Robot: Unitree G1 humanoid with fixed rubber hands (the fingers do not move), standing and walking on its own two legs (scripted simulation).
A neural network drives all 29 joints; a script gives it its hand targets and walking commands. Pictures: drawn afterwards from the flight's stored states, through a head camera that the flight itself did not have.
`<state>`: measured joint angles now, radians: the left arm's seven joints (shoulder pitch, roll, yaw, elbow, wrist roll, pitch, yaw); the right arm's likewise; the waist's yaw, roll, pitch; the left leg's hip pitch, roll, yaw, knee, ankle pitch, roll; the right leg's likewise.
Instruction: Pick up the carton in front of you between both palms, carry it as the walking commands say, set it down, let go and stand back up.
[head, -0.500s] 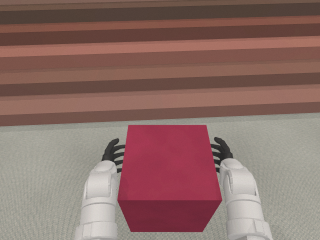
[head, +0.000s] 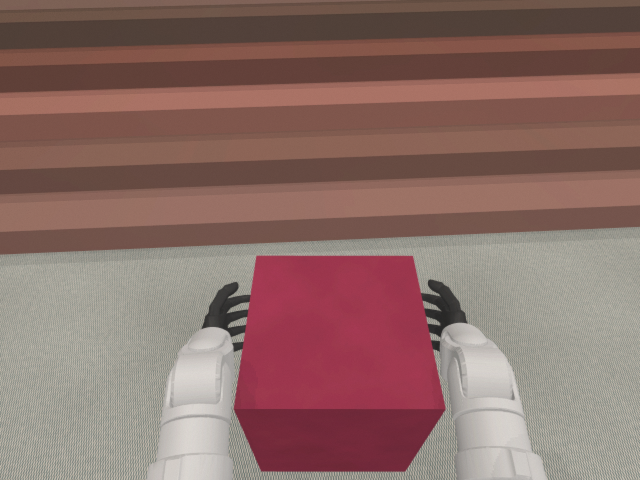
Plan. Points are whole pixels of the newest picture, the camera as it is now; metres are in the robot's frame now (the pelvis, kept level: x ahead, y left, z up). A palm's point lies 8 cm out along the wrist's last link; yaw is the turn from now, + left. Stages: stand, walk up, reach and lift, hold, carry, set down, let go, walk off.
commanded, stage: hold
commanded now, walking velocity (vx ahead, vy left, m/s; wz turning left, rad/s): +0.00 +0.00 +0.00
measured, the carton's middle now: (333, 368) +0.28 +0.00 -0.03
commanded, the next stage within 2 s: carry in 0.10 s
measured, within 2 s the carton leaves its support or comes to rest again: neither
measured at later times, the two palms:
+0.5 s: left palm (212, 275) +0.36 +0.17 +0.08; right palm (432, 273) +0.36 -0.13 +0.08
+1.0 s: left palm (218, 176) +0.61 +0.20 +0.07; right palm (382, 181) +0.59 -0.10 +0.07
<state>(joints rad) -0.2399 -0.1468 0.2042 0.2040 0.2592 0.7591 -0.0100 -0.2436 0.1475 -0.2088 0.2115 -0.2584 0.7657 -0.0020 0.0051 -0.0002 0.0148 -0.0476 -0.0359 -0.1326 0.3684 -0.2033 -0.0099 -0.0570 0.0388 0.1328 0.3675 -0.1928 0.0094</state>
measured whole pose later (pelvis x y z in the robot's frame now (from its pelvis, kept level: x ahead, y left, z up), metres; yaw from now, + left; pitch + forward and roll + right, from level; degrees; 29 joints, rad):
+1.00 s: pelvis +0.37 +0.07 -0.01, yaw -2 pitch +4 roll +0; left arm 0.03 -0.13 0.06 -0.51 0.02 1.21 0.14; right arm 0.05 0.13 -0.04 -0.50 -0.03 1.19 -0.15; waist -0.02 -0.01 -0.11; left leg -0.35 0.01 0.26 0.48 -0.21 0.09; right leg -0.42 -0.09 -0.06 1.14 -0.37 -0.01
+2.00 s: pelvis +1.02 +0.08 -0.02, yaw +0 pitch +5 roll -1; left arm -0.55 -0.10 0.29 -0.18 0.00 1.19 0.18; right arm -0.54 0.10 -0.25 -0.14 0.02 1.16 -0.20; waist -0.07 -0.02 0.05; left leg -0.47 0.00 0.16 0.59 -0.22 0.10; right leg -0.50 -0.02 -0.03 1.31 -0.41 -0.06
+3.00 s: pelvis +1.73 +0.04 +0.24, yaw +1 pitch +3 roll +3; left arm -0.63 -0.15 0.41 -0.19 0.08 1.23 0.16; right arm -0.69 0.06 -0.22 -0.08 0.06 1.25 -0.25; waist -0.22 0.01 0.01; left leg -0.39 -0.06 0.16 0.66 -0.34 0.09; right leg -0.76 0.08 0.07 1.87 -0.32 -0.10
